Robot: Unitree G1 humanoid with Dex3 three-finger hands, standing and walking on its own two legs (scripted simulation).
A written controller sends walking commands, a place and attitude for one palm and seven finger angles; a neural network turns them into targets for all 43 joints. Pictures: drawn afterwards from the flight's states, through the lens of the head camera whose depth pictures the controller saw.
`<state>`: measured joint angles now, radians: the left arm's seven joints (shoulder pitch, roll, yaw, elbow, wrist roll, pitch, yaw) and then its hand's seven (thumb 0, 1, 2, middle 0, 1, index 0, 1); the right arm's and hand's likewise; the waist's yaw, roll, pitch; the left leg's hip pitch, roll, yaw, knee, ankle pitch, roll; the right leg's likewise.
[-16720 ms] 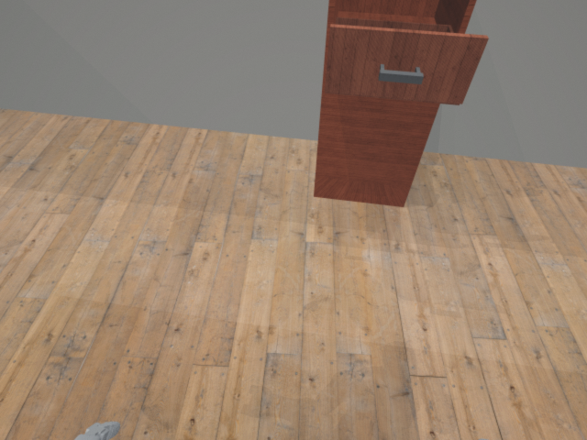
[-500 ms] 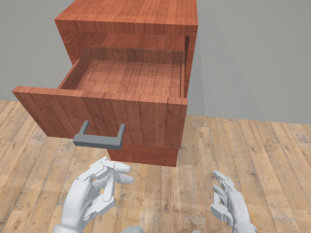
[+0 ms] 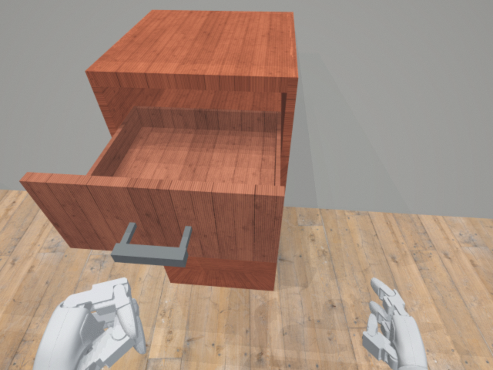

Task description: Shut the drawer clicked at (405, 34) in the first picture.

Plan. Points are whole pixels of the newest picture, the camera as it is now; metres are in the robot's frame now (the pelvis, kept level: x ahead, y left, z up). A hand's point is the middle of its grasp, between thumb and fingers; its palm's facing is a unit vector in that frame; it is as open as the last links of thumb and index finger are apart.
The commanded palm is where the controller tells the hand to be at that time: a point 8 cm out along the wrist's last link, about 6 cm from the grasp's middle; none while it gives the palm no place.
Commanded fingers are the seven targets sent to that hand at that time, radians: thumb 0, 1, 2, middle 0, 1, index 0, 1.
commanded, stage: raise the hand and make a fist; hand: left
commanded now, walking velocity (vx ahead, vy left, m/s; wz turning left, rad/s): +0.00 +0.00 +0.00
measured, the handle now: (154, 243) +0.29 +0.18 +0.08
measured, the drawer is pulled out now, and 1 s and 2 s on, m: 0.29 0.29 0.29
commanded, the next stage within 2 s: bring the fist close to the handle in 0.72 s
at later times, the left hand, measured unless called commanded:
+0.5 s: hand (104, 325) +0.13 +0.16 +0.18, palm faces +0.04 -0.99 -0.11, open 3.2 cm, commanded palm +0.06 +0.20 +0.18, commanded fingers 0.00 0.90 0.90 -1.40 -1.60 -1.40 -1.60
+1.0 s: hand (111, 333) +0.13 +0.16 +0.16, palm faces +0.04 -0.99 -0.11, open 3.2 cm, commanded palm +0.08 +0.20 +0.16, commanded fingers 0.00 0.90 0.90 -1.40 -1.60 -1.40 -1.60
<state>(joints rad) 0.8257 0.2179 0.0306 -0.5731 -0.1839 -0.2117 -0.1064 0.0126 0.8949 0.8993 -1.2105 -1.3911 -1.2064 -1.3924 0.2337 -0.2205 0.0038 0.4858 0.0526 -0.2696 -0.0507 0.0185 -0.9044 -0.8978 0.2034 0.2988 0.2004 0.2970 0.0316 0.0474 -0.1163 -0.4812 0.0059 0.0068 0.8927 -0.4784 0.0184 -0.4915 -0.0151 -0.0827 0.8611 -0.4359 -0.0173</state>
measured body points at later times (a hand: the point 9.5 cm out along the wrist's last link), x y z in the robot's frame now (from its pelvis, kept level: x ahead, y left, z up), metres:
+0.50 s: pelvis +0.01 -0.01 +0.02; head -0.04 -0.03 +0.47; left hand +0.12 +0.21 +0.18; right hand +0.23 -0.20 +0.00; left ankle -0.01 +0.11 -0.70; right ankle +0.01 -0.11 -0.70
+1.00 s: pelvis -0.01 -0.02 +0.02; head -0.04 -0.04 +0.47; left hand +0.12 +0.21 +0.16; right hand +0.20 -0.22 -0.01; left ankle -0.01 +0.11 -0.70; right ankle +0.01 -0.11 -0.70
